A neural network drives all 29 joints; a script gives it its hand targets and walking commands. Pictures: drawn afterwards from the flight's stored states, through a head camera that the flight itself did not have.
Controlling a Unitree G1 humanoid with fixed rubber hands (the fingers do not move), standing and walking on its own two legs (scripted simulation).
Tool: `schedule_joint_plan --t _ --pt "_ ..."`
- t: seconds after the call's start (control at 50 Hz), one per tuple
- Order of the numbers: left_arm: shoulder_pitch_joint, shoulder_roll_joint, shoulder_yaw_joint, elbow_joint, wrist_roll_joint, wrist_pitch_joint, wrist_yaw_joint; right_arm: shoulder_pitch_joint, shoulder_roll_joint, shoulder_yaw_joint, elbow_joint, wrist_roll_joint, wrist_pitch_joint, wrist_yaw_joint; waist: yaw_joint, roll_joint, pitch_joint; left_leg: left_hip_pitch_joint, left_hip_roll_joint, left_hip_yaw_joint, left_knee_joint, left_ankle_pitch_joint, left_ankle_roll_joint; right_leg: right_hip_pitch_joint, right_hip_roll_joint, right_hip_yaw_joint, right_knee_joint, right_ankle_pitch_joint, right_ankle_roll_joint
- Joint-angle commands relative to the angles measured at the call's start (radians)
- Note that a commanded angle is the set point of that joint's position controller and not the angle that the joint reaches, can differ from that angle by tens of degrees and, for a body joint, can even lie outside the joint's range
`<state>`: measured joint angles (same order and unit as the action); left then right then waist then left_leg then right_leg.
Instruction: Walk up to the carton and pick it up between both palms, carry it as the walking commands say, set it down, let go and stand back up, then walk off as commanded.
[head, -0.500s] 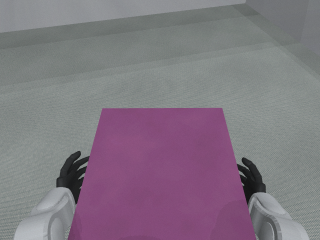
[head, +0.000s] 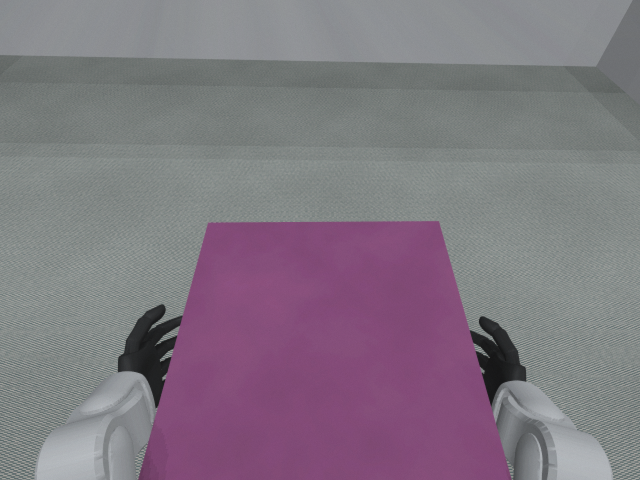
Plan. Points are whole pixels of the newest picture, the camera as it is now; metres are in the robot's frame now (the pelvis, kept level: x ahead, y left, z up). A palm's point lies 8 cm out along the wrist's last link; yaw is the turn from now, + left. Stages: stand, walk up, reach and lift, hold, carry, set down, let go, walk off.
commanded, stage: carry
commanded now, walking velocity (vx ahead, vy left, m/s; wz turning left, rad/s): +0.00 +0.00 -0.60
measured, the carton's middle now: (323, 375) +0.26 +0.01 +0.00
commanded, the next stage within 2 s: none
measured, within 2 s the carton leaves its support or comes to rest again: neither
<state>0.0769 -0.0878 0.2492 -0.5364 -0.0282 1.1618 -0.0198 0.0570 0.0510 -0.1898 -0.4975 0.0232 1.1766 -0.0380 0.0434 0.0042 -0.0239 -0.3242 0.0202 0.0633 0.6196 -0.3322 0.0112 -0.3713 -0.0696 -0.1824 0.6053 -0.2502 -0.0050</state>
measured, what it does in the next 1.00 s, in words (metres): steps on the spot, turning right: right foot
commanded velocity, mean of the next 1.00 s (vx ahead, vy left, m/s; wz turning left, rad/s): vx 0.00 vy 0.00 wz -0.60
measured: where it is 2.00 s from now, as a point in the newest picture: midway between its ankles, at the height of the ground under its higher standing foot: outside the picture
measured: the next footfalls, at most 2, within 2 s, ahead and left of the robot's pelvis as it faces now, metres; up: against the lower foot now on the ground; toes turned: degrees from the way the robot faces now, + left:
right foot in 0.90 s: -0.01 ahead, -0.12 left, +0.00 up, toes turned -29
left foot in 1.16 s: +0.06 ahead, +0.09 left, +0.00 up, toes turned -29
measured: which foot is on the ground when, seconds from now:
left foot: down 0.00-0.92, up 0.94-1.00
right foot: down 0.00-0.70, up 0.72-0.88, down 0.90-1.00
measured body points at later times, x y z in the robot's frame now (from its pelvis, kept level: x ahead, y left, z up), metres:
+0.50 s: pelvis -0.02 +0.00 -0.01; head -0.01 -0.01 +0.44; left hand +0.24 +0.15 +0.05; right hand +0.18 -0.23 +0.04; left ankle -0.01 +0.11 -0.73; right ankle +0.03 -0.10 -0.73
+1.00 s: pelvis -0.03 +0.00 -0.02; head -0.01 -0.03 +0.43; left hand +0.26 +0.08 +0.05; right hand +0.12 -0.27 +0.03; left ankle -0.01 +0.13 -0.70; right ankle -0.04 -0.10 -0.73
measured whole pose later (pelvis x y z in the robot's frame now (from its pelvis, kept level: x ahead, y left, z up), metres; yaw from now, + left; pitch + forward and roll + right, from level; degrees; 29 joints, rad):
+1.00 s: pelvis -0.03 +0.00 -0.02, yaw -24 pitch +2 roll +0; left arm 0.04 -0.11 0.25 -0.51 -0.02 1.12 -0.04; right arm 0.04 0.01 -0.19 -0.52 0.03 1.17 -0.05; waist 0.04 0.06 0.01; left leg -0.45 0.12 0.12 0.97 -0.56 -0.06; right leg -0.46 0.00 -0.09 0.75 -0.33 -0.05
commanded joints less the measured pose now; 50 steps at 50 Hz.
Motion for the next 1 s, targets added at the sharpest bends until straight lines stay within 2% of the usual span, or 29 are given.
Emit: schedule_joint_plan --t 0.0,0.04,0.14,0.22,0.24,0.3,0.32,0.44,0.5,0.52,0.54,0.56,0.6,0.62,0.64,0.66,0.68,0.7,0.72,0.74,0.76,0.8,0.86,0.88,0.9,0.92,0.94,0.96,0.98 --pt "-0.518 -0.757 -0.941 -0.212 -0.314 -0.012 -0.085 -0.473 0.746 0.793 -0.292 0.238 -0.054 0.106 -0.048 -0.064 -0.351 0.082 0.067 -0.032 -0.097 0.124 0.014 0.198 -0.145 0.185 -0.165 0.249 0.002" --pt "-0.521 -0.737 -0.919 -0.201 -0.303 -0.006 -0.09 -0.518 0.752 0.814 -0.302 0.244 -0.047 0.104 -0.047 -0.107 -0.329 0.076 0.059 -0.031 -0.081 0.07 0.008 0.161 -0.171 0.237 -0.207 0.165 -0.013" --pt "-0.491 -0.694 -0.882 -0.175 -0.288 0.007 -0.088 -0.499 0.752 0.818 -0.254 0.247 -0.028 0.103 -0.041 -0.167 -0.324 0.035 0.057 0.011 -0.016 0.038 -0.025 0.164 -0.191 0.29 -0.166 0.271 -0.036" --pt "-0.46 -0.687 -0.858 -0.15 -0.268 0.017 -0.089 -0.531 0.76 0.831 -0.258 0.264 -0.022 0.11 -0.034 -0.146 -0.286 0.021 0.042 0.021 -0.024 -0.036 -0.029 0.102 -0.19 0.337 -0.167 0.166 -0.052" --pt "-0.473 -0.694 -0.854 -0.147 -0.262 0.018 -0.086 -0.557 0.775 0.828 -0.25 0.274 -0.023 0.113 -0.033 -0.103 -0.29 0.035 0.042 0.014 -0.025 -0.04 -0.023 0.069 -0.182 0.344 -0.174 0.093 -0.05" --pt "-0.501 -0.712 -0.862 -0.176 -0.265 0.01 -0.088 -0.569 0.809 0.843 -0.253 0.289 -0.028 0.124 -0.032 -0.093 -0.278 0.053 0.082 -0.009 -0.055 -0.041 -0.013 0.014 -0.14 0.33 -0.144 -0.004 -0.041" --pt "-0.495 -0.721 -0.86 -0.16 -0.26 0.013 -0.085 -0.571 0.81 0.839 -0.238 0.289 -0.025 0.125 -0.031 -0.051 -0.275 0.064 0.107 -0.021 -0.077 -0.051 -0.008 -0.011 -0.121 0.312 -0.124 -0.05 -0.038" --pt "-0.514 -0.766 -0.899 -0.206 -0.286 -0.006 -0.087 -0.559 0.804 0.836 -0.278 0.291 -0.047 0.13 -0.026 0.08 -0.302 0.114 0.231 -0.032 -0.125 0.111 0.027 -0.038 -0.029 0.215 0.017 -0.007 -0.02" --pt "-0.497 -0.772 -0.897 -0.191 -0.299 -0.011 -0.095 -0.556 0.798 0.843 -0.303 0.286 -0.054 0.122 -0.025 -0.016 -0.309 0.09 0.209 0.021 -0.051 0.094 0.014 -0.004 -0.053 0.285 -0.029 0.108 -0.036" --pt "-0.515 -0.766 -0.906 -0.204 -0.305 -0.012 -0.096 -0.525 0.802 0.834 -0.267 0.274 -0.051 0.124 -0.026 -0.033 -0.309 0.075 0.172 0.041 -0.013 0.041 0.0 0.024 -0.069 0.332 -0.061 0.141 -0.051" --pt "-0.482 -0.758 -0.895 -0.183 -0.3 -0.014 -0.096 -0.541 0.791 0.844 -0.288 0.276 -0.054 0.118 -0.023 -0.11 -0.324 0.049 0.137 0.058 0.047 -0.012 -0.015 0.053 -0.106 0.404 -0.106 0.2 -0.073" --pt "-0.484 -0.766 -0.905 -0.202 -0.305 -0.019 -0.096 -0.549 0.799 0.85 -0.314 0.284 -0.058 0.12 -0.024 -0.148 -0.351 0.056 0.096 0.062 0.079 -0.073 -0.032 0.076 -0.127 0.46 -0.138 0.248 -0.09" --pt "-0.491 -0.743 -0.91 -0.232 -0.3 -0.023 -0.093 -0.507 0.804 0.846 -0.274 0.277 -0.057 0.122 -0.027 -0.165 -0.345 0.085 0.036 0.061 0.036 -0.171 -0.042 0.033 -0.143 0.516 -0.181 0.194 -0.109" --pt "-0.516 -0.768 -0.93 -0.25 -0.31 -0.024 -0.095 -0.531 0.826 0.849 -0.298 0.285 -0.065 0.122 -0.032 -0.135 -0.36 0.133 0.045 0.048 -0.016 -0.132 -0.035 0.018 -0.122 0.473 -0.154 0.193 -0.099" --pt "-0.504 -0.759 -0.935 -0.257 -0.309 -0.024 -0.098 -0.512 0.826 0.848 -0.293 0.28 -0.066 0.122 -0.033 -0.103 -0.345 0.179 0.063 0.028 -0.079 -0.093 -0.011 -0.031 -0.094 0.434 -0.119 0.137 -0.075" --pt "-0.5 -0.763 -0.932 -0.248 -0.303 -0.022 -0.096 -0.509 0.82 0.837 -0.285 0.276 -0.065 0.12 -0.036 -0.036 -0.341 0.235 0.149 -0.027 -0.153 -0.038 0.031 -0.099 -0.048 0.36 -0.037 0.029 -0.042" --pt "-0.516 -0.763 -0.938 -0.263 -0.307 -0.022 -0.099 -0.499 0.81 0.83 -0.283 0.273 -0.068 0.122 -0.039 0.106 -0.339 0.285 0.288 -0.113 -0.185 0.172 0.09 -0.176 0.028 0.261 0.122 -0.02 -0.003" --pt "-0.512 -0.759 -0.926 -0.246 -0.3 -0.02 -0.1 -0.526 0.793 0.83 -0.295 0.278 -0.069 0.12 -0.039 0.191 -0.322 0.279 0.415 -0.118 -0.186 0.404 0.147 -0.209 0.063 0.146 0.274 -0.143 0.017" --pt "-0.538 -0.74 -0.933 -0.256 -0.305 -0.019 -0.101 -0.504 0.769 0.826 -0.289 0.271 -0.067 0.118 -0.05 0.195 -0.294 0.267 0.49 -0.133 -0.201 0.574 0.188 -0.276 0.026 0.112 0.425 -0.29 0.023" --pt "-0.525 -0.73 -0.923 -0.239 -0.305 -0.02 -0.102 -0.481 0.757 0.819 -0.284 0.26 -0.065 0.115 -0.051 0.129 -0.31 0.282 0.504 -0.125 -0.181 0.675 0.198 -0.281 -0.004 0.109 0.472 -0.306 0.023" --pt "-0.521 -0.73 -0.926 -0.237 -0.315 -0.02 -0.108 -0.483 0.751 0.82 -0.291 0.255 -0.066 0.112 -0.046 0.126 -0.299 0.253 0.501 -0.091 -0.17 0.702 0.188 -0.267 -0.029 0.124 0.474 -0.292 0.018" --pt "-0.494 -0.73 -0.914 -0.197 -0.319 -0.014 -0.11 -0.478 0.724 0.807 -0.295 0.237 -0.064 0.102 -0.035 0.165 -0.283 0.242 0.433 0.014 -0.111 0.732 0.119 -0.196 -0.019 0.111 0.326 -0.243 0.008" --pt "-0.467 -0.751 -0.918 -0.207 -0.331 -0.017 -0.108 -0.436 0.731 0.805 -0.304 0.241 -0.064 0.096 -0.029 0.149 -0.32 0.23 0.362 0.121 0.016 0.694 0.053 -0.014 0.071 -0.018 0.03 -0.075 0.009" --pt "-0.48 -0.763 -0.908 -0.196 -0.333 -0.017 -0.107 -0.443 0.737 0.801 -0.302 0.24 -0.064 0.094 -0.024 0.06 -0.342 0.171 0.319 0.14 0.134 0.619 0.018 0.095 0.051 0.055 -0.078 0.049 -0.004" --pt "-0.447 -0.756 -0.899 -0.2 -0.331 -0.019 -0.107 -0.462 0.737 0.819 -0.332 0.248 -0.066 0.093 -0.013 -0.107 -0.354 -0.02 0.253 0.138 0.328 0.369 -0.039 0.276 -0.067 0.239 -0.08 0.536 -0.04" --pt "-0.398 -0.703 -0.87 -0.157 -0.301 -0.016 -0.1 -0.445 0.692 0.817 -0.328 0.24 -0.052 0.093 -0.016 -0.332 -0.382 -0.198 0.078 0.115 0.407 -0.217 -0.087 0.349 -0.256 0.587 -0.073 0.957 -0.147" --pt "-0.379 -0.704 -0.891 -0.164 -0.302 -0.008 -0.096 -0.422 0.71 0.814 -0.298 0.241 -0.052 0.095 -0.02 -0.255 -0.38 -0.26 0.059 0.006 0.459 -0.318 -0.093 0.367 -0.274 0.637 -0.09 0.869 -0.178" --pt "-0.424 -0.689 -0.896 -0.193 -0.3 -0.018 -0.095 -0.436 0.735 0.826 -0.265 0.249 -0.053 0.103 -0.024 -0.233 -0.376 -0.275 0.052 -0.04 0.452 -0.308 -0.087 0.345 -0.283 0.631 -0.122 0.66 -0.194" --pt "-0.46 -0.712 -0.916 -0.225 -0.3 -0.027 -0.094 -0.482 0.763 0.845 -0.29 0.27 -0.061 0.113 -0.021 -0.167 -0.362 -0.281 0.049 -0.045 0.41 -0.257 -0.085 0.317 -0.265 0.594 -0.141 0.517 -0.196"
